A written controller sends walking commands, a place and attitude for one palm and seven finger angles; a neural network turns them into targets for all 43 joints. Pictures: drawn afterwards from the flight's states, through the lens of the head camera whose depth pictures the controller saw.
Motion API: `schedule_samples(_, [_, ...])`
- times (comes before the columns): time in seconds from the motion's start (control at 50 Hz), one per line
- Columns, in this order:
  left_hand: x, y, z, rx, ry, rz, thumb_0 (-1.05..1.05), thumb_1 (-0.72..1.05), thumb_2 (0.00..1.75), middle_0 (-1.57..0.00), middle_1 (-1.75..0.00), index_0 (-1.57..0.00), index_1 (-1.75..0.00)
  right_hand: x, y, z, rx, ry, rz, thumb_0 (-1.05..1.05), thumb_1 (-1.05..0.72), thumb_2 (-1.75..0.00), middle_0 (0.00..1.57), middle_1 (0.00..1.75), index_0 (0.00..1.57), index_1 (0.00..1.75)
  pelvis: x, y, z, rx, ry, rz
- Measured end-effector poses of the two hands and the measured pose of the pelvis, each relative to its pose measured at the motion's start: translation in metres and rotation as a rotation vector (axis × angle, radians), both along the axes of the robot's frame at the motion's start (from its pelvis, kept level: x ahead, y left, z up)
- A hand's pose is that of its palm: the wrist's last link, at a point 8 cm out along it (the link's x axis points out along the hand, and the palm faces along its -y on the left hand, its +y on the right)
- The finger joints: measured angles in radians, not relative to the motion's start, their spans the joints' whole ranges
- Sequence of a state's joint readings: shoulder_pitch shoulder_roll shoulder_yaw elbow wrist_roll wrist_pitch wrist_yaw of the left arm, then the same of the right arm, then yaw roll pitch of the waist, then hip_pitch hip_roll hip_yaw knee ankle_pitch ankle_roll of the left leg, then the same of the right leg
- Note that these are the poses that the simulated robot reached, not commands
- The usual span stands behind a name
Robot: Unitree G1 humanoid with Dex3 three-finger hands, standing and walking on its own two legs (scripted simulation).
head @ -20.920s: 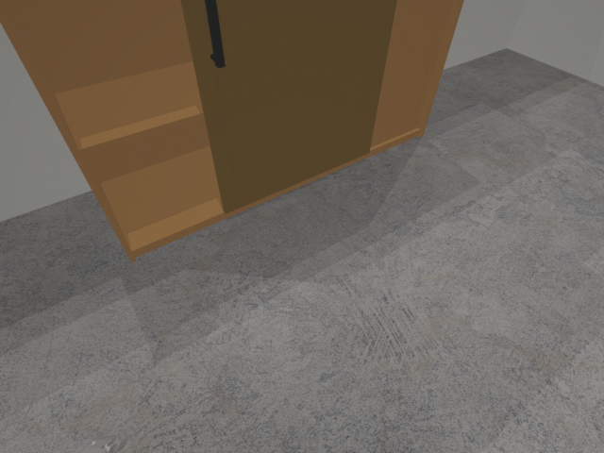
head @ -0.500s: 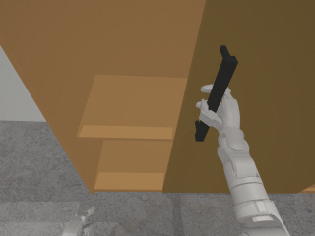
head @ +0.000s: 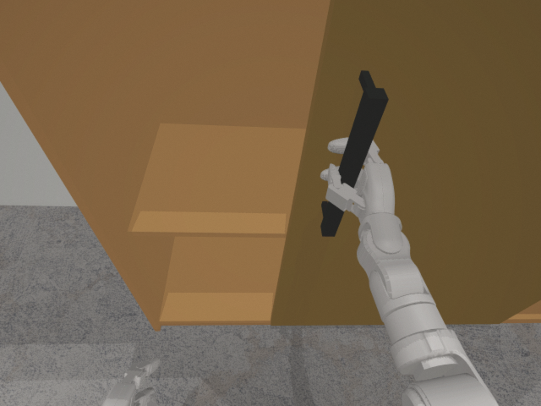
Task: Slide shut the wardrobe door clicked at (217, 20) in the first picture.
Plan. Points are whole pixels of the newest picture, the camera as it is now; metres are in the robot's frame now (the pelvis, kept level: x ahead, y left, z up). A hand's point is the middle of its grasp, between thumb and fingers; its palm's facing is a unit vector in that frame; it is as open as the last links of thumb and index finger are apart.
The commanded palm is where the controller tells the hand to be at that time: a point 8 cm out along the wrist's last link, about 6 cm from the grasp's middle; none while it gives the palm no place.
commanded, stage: step sideways, sliding the door along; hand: right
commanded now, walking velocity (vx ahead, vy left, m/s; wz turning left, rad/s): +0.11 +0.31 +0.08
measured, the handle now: (343, 166) +0.45 -0.09 +0.12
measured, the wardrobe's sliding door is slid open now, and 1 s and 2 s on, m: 0.40 0.38 0.18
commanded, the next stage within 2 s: none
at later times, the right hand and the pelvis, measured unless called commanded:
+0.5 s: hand (331, 187) +0.40 -0.07 +0.12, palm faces +0.04 +0.99 -0.14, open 6.0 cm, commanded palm +0.38 -0.08 +0.13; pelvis -0.01 +0.04 +0.00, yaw +4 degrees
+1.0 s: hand (317, 187) +0.40 -0.05 +0.12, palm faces +0.14 +0.98 -0.11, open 6.1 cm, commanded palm +0.37 -0.03 +0.13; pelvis +0.00 +0.10 +0.00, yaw -1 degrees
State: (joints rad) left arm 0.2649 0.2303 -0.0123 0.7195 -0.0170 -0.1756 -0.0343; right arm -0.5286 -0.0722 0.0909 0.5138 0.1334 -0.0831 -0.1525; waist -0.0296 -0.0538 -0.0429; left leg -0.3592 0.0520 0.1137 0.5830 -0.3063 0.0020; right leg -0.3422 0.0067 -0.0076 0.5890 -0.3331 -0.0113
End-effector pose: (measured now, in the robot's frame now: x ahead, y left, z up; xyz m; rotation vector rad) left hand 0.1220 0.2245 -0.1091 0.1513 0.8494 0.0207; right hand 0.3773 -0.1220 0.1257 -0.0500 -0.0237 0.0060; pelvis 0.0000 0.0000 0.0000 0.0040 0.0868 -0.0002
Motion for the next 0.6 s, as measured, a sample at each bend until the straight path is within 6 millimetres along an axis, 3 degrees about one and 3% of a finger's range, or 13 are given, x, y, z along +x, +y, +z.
schedule_samples(0.26, [0.012,0.026,0.007,0.069,0.009,0.157,0.01,0.91,0.9,-0.2,-0.3,-0.2,-0.3,0.005,-0.003,0.002,-0.127,-0.043,0.037,-0.04,-0.65,-0.81,0.44,1.4,0.33,1.4,-0.006,0.015,0.0,0.002,-0.069,0.081])
schedule_samples(0.6, [-0.006,0.066,-0.001,0.094,0.12,0.144,0.01,0.91,0.9,-0.2,-0.3,-0.2,-0.3,-0.001,0.004,0.003,-0.088,-0.011,-0.077,-0.01,-0.69,-0.83,0.45,1.4,0.32,1.4,-0.014,0.054,-0.001,0.02,-0.101,0.041])
